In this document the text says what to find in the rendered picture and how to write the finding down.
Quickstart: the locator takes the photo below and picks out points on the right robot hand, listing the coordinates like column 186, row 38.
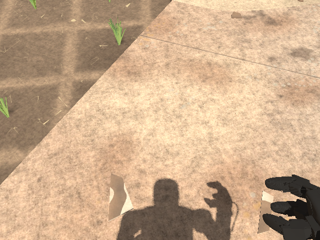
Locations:
column 306, row 226

